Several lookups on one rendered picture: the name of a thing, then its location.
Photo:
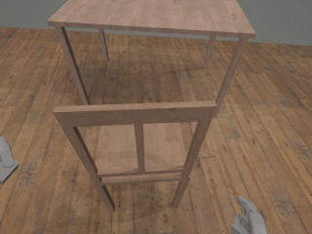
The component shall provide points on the chair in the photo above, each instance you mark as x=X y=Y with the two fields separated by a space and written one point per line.
x=138 y=142

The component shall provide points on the right robot hand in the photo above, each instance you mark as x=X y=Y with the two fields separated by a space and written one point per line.
x=253 y=224

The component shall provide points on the left robot hand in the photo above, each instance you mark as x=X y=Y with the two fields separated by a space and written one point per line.
x=7 y=164

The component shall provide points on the table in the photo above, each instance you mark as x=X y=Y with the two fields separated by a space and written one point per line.
x=222 y=18

